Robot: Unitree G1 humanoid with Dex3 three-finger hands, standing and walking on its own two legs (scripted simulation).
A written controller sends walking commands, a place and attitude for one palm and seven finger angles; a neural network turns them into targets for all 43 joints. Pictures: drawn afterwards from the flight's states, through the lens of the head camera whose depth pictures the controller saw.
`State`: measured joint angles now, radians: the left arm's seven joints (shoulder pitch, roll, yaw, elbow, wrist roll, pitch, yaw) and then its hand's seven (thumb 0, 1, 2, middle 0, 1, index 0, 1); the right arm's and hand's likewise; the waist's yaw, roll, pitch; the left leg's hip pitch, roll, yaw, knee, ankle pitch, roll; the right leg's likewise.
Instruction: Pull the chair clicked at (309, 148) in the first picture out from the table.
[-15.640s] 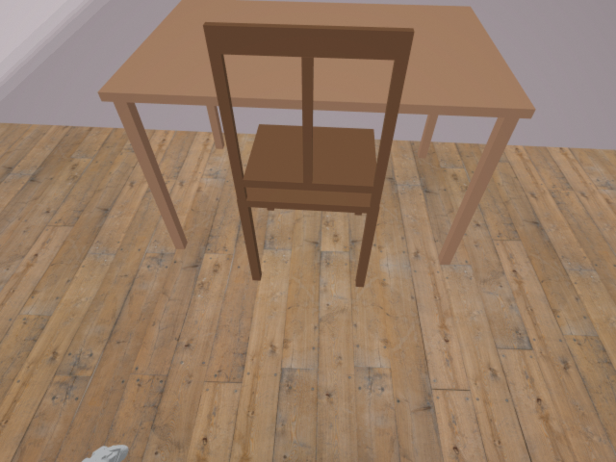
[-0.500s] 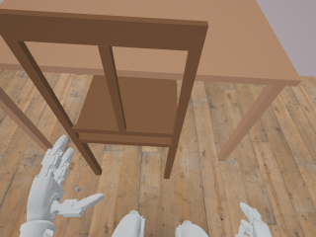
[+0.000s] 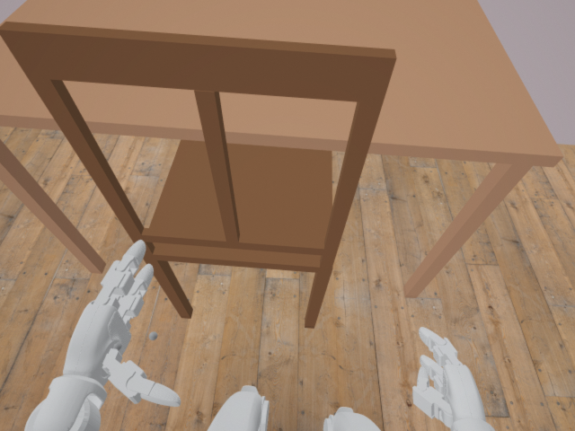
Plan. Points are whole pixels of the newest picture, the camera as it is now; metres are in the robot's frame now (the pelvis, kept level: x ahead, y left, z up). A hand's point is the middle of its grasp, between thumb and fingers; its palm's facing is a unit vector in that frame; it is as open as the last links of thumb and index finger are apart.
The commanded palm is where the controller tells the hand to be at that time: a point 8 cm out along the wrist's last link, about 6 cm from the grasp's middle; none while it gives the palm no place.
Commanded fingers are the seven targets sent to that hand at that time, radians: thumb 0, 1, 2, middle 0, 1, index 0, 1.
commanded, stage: raise the hand toward the chair's back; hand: left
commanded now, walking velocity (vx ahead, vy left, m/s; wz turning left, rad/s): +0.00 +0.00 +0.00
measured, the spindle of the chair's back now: (223, 181) +0.49 +0.14 +0.02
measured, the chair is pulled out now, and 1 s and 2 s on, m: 0.00 0.00 0.00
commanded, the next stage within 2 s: aim the fingers beside a spindle in 0.64 s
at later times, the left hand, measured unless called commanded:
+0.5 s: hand (135, 311) +0.25 +0.21 +0.05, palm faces +0.03 -1.00 -0.07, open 16.9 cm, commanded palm +0.23 +0.26 +0.05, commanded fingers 0.00 -0.50 0.30 -0.06 -0.08 -0.06 -0.08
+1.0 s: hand (168, 311) +0.26 +0.17 +0.04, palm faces -0.07 -1.00 -0.03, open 16.9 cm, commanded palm +0.24 +0.24 +0.04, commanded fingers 0.00 -0.50 0.30 -0.06 -0.08 -0.06 -0.08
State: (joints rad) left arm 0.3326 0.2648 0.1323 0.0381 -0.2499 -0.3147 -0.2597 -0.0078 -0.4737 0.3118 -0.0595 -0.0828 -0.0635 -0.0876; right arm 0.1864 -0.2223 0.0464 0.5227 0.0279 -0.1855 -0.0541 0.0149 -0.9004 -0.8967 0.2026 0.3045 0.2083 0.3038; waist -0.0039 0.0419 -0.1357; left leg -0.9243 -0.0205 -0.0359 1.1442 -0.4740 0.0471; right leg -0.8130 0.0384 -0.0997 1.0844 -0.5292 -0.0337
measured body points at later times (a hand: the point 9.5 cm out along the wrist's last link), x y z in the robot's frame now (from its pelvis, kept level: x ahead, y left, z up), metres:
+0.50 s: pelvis +0.00 +0.00 +0.01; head +0.07 +0.01 +0.45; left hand +0.24 +0.26 +0.06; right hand +0.17 -0.25 -0.07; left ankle +0.04 +0.08 -0.65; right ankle +0.00 -0.11 -0.65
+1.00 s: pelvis +0.00 +0.00 +0.00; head +0.07 +0.01 +0.45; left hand +0.25 +0.23 +0.04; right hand +0.18 -0.25 -0.07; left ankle +0.04 +0.08 -0.65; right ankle +0.00 -0.11 -0.65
